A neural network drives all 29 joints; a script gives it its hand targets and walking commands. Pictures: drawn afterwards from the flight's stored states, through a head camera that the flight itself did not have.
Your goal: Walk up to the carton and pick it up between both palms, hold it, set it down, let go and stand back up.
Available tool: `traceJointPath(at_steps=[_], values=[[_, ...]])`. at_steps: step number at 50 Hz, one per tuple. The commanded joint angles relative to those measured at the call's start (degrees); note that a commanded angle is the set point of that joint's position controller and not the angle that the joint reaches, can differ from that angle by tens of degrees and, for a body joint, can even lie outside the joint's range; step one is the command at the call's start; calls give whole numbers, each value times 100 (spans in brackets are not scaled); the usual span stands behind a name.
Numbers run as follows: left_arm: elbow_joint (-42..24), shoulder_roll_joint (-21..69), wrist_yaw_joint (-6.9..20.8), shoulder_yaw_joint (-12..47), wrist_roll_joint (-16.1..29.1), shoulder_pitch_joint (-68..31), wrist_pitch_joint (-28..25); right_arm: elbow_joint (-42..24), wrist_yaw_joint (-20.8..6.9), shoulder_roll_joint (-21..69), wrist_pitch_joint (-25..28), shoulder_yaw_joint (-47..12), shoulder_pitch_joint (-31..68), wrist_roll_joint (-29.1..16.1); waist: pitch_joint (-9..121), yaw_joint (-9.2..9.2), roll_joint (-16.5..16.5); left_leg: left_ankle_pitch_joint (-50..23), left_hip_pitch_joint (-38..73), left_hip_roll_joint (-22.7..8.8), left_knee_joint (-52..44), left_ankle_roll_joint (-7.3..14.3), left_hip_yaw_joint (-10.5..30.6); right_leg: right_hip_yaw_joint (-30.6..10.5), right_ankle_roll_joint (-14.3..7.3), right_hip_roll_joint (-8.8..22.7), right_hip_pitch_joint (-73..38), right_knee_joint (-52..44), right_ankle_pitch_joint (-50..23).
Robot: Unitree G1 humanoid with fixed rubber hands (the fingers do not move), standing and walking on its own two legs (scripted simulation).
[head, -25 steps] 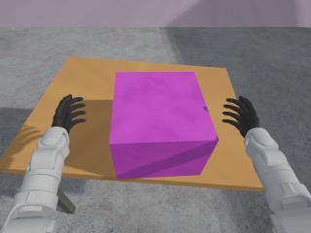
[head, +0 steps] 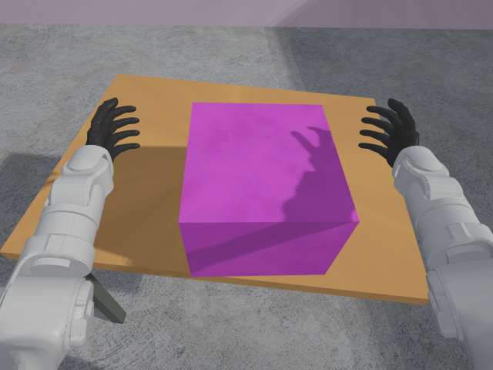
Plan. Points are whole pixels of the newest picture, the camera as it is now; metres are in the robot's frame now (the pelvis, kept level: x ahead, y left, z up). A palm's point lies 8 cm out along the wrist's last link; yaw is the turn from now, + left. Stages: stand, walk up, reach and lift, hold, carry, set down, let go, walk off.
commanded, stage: reach and lift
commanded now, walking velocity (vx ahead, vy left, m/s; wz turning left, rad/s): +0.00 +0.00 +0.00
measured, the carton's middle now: (258, 188) +0.48 +0.05 -0.02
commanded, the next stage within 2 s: none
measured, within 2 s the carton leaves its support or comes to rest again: neither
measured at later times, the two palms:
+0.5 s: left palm (133, 185) +0.40 +0.27 +0.04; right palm (377, 190) +0.46 -0.17 +0.05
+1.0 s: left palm (145, 186) +0.40 +0.25 +0.03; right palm (371, 188) +0.47 -0.16 +0.05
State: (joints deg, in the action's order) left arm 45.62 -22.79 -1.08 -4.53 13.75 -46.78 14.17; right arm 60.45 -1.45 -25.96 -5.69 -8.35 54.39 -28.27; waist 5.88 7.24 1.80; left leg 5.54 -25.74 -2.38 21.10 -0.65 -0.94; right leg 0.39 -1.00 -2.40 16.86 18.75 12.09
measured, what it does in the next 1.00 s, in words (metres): stands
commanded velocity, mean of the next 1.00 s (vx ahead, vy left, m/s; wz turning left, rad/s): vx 0.00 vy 0.00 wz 0.00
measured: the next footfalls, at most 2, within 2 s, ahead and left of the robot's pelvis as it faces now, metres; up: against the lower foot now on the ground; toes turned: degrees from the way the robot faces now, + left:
none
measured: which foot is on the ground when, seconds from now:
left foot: down 0.00-1.00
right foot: down 0.00-1.00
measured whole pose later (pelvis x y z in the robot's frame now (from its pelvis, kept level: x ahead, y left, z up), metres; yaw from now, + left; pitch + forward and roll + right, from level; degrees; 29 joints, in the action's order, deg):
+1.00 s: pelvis -0.01 -0.01 -0.03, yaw -2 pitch +25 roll -2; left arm 73.7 -16.4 -0.5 -1.6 14.3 -51.2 -16.0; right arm 77.5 -0.8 -18.6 15.0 -12.4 56.3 -26.8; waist 15.3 7.4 2.1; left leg 9.1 -48.7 -3.7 33.3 -1.1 -1.3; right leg 1.1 -1.5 -3.0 41.5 33.7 16.8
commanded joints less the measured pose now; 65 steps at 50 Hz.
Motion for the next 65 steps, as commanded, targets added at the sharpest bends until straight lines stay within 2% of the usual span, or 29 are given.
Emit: traceJointPath(at_steps=[1,4,5,6,7,10,15,20,26,29,34,43,52,56,59,61,65], values=[[-467,-883,-9,-90,34,-2448,-267,-427,-12,-1043,180,189,2612,-32,3120,33,-148,-2191,2286,125,417,-115,-108,131,352,-49,76,-66,-1807],[-112,-793,17,-52,-13,-2415,-420,-86,-36,-961,248,106,2579,-26,3095,43,-143,-2248,2212,116,453,-123,-112,131,343,-51,120,-48,-1818],[-191,-523,20,416,32,-2621,-529,487,-72,-1182,374,515,2305,257,3288,-405,-676,-1928,2652,19,421,-295,-10,292,232,-154,753,-115,-1298],[-78,-429,4,377,16,-2394,-652,523,-146,-1102,476,408,2264,306,3180,-217,-625,-1940,2782,47,530,-260,16,277,137,-163,1067,-288,-958],[223,-408,12,334,-60,-2201,-798,622,-193,-1037,560,301,2108,301,2974,-238,-525,-2008,2886,-3,574,-220,43,271,122,-167,1155,-284,-1017],[682,-398,103,109,-246,-1774,-1283,804,-167,-672,908,28,1852,232,2737,-59,-191,-2295,2396,48,624,-84,15,218,242,-103,891,-180,-1166],[902,-564,63,28,-159,-2202,-2158,247,-68,-460,1549,-53,2131,128,3285,174,-126,-2227,1633,109,741,-134,-187,249,388,-53,735,243,-1402],[1272,-568,-1,166,158,-2620,-2784,158,27,-473,1894,-57,2440,166,4315,118,-85,-2094,1411,70,1118,-182,-220,284,427,-59,1186,663,-1613],[2183,-440,120,189,153,-2458,-3165,999,106,-416,2224,-229,2353,137,4535,27,70,-2297,1038,46,1467,-212,-223,253,477,-30,1503,1057,-2103],[2386,-438,137,204,154,-2497,-3264,1188,96,-381,2338,-339,2427,48,4505,77,96,-2325,838,45,1531,-219,-246,256,494,-31,1571,1175,-2086],[2177,-388,122,220,129,-2491,-3211,1242,76,-346,2374,-453,2454,-60,4632,89,35,-2540,900,32,1598,-268,-245,282,514,-56,1587,1258,-2307],[2028,-312,97,192,69,-2552,-3196,1079,36,-167,2314,-440,2468,-38,4491,153,18,-2219,662,50,1549,-225,-267,246,468,-28,1655,1236,-1844],[2170,191,-33,126,-104,-2728,-3275,994,132,259,2238,15,2648,516,4390,68,48,-1714,541,1,1547,-185,-234,200,316,46,1966,1173,-1121],[2235,384,-147,-78,-334,-2730,-3329,1086,226,433,2258,282,2667,835,4377,56,45,-1732,576,-15,1532,-203,-231,166,280,58,1906,1135,-1124],[2289,474,-210,-201,-521,-2675,-3333,1129,258,534,2248,353,2622,910,4377,96,-23,-1880,643,-12,1462,-235,-244,140,285,56,1655,1110,-1398],[2275,556,-193,-180,-536,-2696,-3327,1111,268,543,2279,360,2621,908,4387,91,-68,-1983,664,3,1465,-260,-258,140,285,44,1623,1096,-1551],[2178,646,-224,-167,-500,-2745,-3350,1008,242,583,2289,379,2688,952,4445,99,-80,-2115,896,-13,1488,-275,-249,199,260,-3,1783,1013,-1354]])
